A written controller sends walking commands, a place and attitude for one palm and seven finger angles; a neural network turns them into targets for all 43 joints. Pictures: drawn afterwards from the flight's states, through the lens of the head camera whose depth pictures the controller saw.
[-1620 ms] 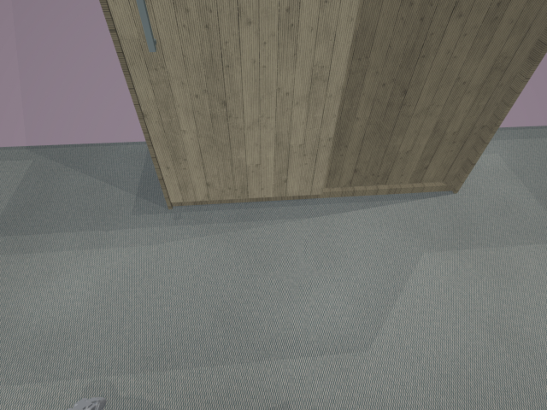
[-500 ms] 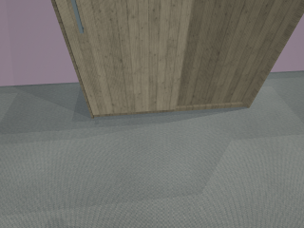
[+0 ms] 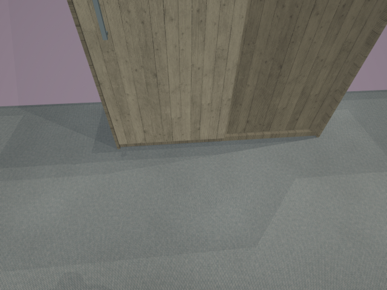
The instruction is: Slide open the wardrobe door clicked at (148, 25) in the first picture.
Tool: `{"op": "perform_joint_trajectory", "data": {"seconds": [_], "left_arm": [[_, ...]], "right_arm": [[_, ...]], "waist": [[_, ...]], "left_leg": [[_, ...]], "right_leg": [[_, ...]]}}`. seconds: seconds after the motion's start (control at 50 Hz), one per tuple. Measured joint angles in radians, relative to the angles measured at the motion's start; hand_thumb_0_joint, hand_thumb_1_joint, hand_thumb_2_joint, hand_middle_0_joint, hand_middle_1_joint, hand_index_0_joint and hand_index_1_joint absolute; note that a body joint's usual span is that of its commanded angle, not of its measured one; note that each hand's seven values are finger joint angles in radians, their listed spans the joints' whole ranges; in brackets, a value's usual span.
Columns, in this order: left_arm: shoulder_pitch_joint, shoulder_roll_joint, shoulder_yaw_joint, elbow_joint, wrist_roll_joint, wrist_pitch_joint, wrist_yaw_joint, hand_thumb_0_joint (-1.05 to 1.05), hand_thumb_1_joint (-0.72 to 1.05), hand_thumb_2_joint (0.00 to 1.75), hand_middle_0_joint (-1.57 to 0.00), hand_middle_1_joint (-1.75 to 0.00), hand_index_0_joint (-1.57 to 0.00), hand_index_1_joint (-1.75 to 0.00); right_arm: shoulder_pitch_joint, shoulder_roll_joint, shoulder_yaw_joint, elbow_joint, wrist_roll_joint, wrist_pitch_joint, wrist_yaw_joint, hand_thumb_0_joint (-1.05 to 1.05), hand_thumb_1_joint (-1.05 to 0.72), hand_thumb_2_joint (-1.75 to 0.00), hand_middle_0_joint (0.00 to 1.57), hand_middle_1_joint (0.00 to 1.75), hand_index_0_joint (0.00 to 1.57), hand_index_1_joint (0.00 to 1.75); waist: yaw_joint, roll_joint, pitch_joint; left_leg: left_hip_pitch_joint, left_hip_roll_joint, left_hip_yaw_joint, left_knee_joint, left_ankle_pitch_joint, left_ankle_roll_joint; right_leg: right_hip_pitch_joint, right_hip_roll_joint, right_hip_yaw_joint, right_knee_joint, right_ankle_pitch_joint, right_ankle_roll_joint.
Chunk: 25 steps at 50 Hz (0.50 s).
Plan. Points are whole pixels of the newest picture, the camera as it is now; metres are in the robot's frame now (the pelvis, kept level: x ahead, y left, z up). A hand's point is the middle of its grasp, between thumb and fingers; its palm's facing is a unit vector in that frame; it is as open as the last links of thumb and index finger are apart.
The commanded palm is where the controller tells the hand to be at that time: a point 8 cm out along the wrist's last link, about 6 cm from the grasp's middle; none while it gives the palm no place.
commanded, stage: walk to a spot facing it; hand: left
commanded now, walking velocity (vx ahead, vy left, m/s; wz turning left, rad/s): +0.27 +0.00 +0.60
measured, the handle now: (98, 6) +1.10 +0.45 +0.14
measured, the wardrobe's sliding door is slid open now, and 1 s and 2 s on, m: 0.00 0.00 0.00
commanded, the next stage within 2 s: turn to face it in 1.04 s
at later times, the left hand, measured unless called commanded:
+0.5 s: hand out of the picture +0.11 +0.26 -0.18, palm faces +0.23 -0.96 -0.16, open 7.4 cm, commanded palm none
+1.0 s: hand (99, 233) +0.29 +0.28 -0.17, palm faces +0.50 -0.83 -0.23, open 7.4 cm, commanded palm none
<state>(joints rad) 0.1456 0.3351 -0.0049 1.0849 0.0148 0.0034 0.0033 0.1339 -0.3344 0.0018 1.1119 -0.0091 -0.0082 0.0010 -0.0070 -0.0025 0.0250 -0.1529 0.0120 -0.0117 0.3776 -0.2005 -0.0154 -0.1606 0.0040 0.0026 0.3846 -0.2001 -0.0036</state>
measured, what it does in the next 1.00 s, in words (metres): walks ahead, turning left: right foot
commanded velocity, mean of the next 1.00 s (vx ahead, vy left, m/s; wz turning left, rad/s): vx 0.26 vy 0.00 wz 0.55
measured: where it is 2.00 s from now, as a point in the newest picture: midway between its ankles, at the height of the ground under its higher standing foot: (161, 250)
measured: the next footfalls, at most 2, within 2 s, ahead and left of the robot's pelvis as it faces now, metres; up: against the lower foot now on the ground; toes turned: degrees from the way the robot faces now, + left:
right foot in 0.74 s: +0.41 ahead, +0.00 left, +0.00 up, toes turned +16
left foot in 1.18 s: +0.44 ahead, +0.28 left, +0.00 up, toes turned +44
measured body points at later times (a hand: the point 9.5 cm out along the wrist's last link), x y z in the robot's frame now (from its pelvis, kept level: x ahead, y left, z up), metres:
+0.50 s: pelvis +0.11 +0.07 +0.00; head +0.14 +0.10 +0.45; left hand +0.10 +0.31 -0.16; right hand +0.10 -0.16 -0.14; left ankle +0.04 +0.13 -0.75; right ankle +0.17 -0.08 -0.67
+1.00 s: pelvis +0.33 +0.08 -0.01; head +0.36 +0.09 +0.44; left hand +0.26 +0.32 -0.15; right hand +0.54 -0.11 -0.15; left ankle +0.32 +0.22 -0.67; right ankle +0.37 -0.01 -0.75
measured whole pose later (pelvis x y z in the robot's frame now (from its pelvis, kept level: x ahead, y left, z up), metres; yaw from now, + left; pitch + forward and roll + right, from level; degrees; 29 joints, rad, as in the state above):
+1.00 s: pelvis +0.33 +0.08 -0.01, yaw +32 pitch -1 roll +0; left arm 0.23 0.18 0.04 0.97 0.03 -0.05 0.02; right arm 0.17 -0.26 -0.09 0.96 -0.02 0.02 0.03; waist -0.04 0.01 0.07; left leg -0.61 0.09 0.07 1.09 -0.26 -0.02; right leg -0.18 -0.08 -0.26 0.47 -0.28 -0.02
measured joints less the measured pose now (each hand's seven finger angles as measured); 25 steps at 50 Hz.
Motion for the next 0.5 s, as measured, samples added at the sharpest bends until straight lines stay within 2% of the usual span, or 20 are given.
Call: {"op": "perform_joint_trajectory", "data": {"seconds": [0.04,0.08,0.14,0.18,0.24,0.26,0.3,0.32,0.36,0.42,0.5], "left_arm": [[0.012,-0.014,0.003,-0.009,0.003,0.007,0.001,0.00,0.91,0.90,-0.20,-0.30,-0.20,-0.30],[0.034,-0.033,0.008,-0.024,0.006,0.011,-0.002,0.00,0.91,0.90,-0.20,-0.30,-0.20,-0.30],[0.074,-0.059,0.019,-0.048,0.012,0.003,-0.004,0.00,0.91,0.90,-0.20,-0.30,-0.20,-0.30],[0.102,-0.072,0.025,-0.055,0.015,-0.005,-0.006,0.00,0.91,0.90,-0.20,-0.30,-0.20,-0.30],[0.145,-0.081,0.033,-0.057,0.013,-0.003,-0.010,0.00,0.90,0.90,-0.20,-0.30,-0.20,-0.30],[0.156,-0.086,0.038,-0.054,0.010,0.005,-0.012,0.00,0.90,0.90,-0.20,-0.30,-0.20,-0.30],[0.167,-0.092,0.043,-0.043,0.013,0.027,-0.014,0.00,0.91,0.90,-0.20,-0.30,-0.20,-0.30],[0.166,-0.093,0.046,-0.039,0.015,0.032,-0.016,0.00,0.91,0.90,-0.20,-0.30,-0.20,-0.30],[0.155,-0.097,0.054,-0.040,0.019,0.028,-0.023,0.00,0.91,0.90,-0.20,-0.30,-0.20,-0.30],[0.133,-0.107,0.059,-0.061,0.020,0.012,-0.029,0.01,0.91,0.90,-0.20,-0.30,-0.20,-0.30],[0.096,-0.122,0.063,-0.090,0.018,0.003,-0.028,0.00,0.91,0.90,-0.20,-0.30,-0.20,-0.30]], "right_arm": [[0.020,0.010,0.000,-0.006,-0.004,0.009,0.001,0.00,-0.90,-0.90,0.20,0.30,0.20,0.30],[0.051,0.027,-0.002,-0.015,-0.007,0.020,0.004,0.00,-0.90,-0.90,0.20,0.30,0.20,0.30],[0.103,0.059,-0.009,-0.027,-0.006,0.032,0.013,0.00,-0.91,-0.90,0.20,0.30,0.20,0.30],[0.131,0.081,-0.014,-0.036,-0.004,0.031,0.022,0.01,-0.91,-0.90,0.20,0.30,0.20,0.30],[0.172,0.108,-0.019,-0.062,-0.003,0.014,0.031,0.01,-0.90,-0.90,0.20,0.30,0.20,0.30],[0.182,0.114,-0.024,-0.071,-0.007,0.003,0.030,0.01,-0.90,-0.90,0.20,0.30,0.20,0.30],[0.199,0.133,-0.028,-0.077,-0.009,-0.013,0.022,0.00,-0.90,-0.90,0.20,0.30,0.20,0.30],[0.211,0.145,-0.027,-0.078,-0.007,-0.017,0.017,0.00,-0.90,-0.90,0.20,0.30,0.20,0.30],[0.236,0.168,-0.024,-0.070,-0.005,-0.027,0.008,0.00,-0.90,-0.90,0.20,0.30,0.20,0.30],[0.266,0.194,-0.021,-0.050,-0.001,-0.042,0.002,0.00,-0.90,-0.90,0.20,0.30,0.20,0.30],[0.287,0.214,-0.026,-0.031,0.002,-0.056,-0.002,0.00,-0.90,-0.90,0.20,0.30,0.20,0.30]], "waist": [[-0.001,0.004,-0.012],[-0.002,0.006,-0.025],[-0.001,-0.007,-0.028],[-0.003,-0.021,-0.020],[-0.009,-0.044,-0.008],[-0.012,-0.046,-0.005],[-0.018,-0.053,-0.004],[-0.021,-0.055,-0.004],[-0.024,-0.058,-0.004],[-0.021,-0.052,0.000],[-0.024,-0.043,0.003]], "left_leg": [[-0.022,-0.001,-0.011,0.042,-0.027,0.003],[-0.059,0.001,-0.015,0.122,-0.110,0.012],[-0.134,0.008,0.023,0.294,-0.220,0.022],[-0.160,0.016,0.056,0.333,-0.236,0.024],[-0.134,0.016,0.099,0.220,-0.162,0.032],[-0.142,0.008,0.101,0.226,-0.102,0.049],[-0.146,-0.010,0.104,0.251,-0.114,0.075],[-0.135,-0.019,0.100,0.236,-0.123,0.082],[-0.100,-0.038,0.085,0.172,-0.114,0.086],[-0.040,-0.058,0.057,0.068,-0.078,0.092],[0.032,-0.075,0.021,-0.024,-0.064,0.097]], "right_leg": [[-0.008,-0.001,-0.011,0.021,-0.019,0.001],[-0.012,-0.003,-0.028,0.040,-0.041,0.001],[0.004,-0.022,-0.065,0.048,-0.069,0.003],[0.022,-0.042,-0.090,0.054,-0.088,0.013],[0.016,-0.084,-0.120,0.141,-0.159,0.038],[-0.021,-0.095,-0.118,0.243,-0.220,0.040],[-0.129,-0.087,-0.071,0.501,-0.288,0.030],[-0.182,-0.083,-0.056,0.605,-0.271,0.027],[-0.268,-0.084,-0.044,0.717,-0.195,0.031],[-0.356,-0.096,-0.038,0.733,-0.103,0.049],[-0.428,-0.112,-0.031,0.672,-0.047,0.074]]}}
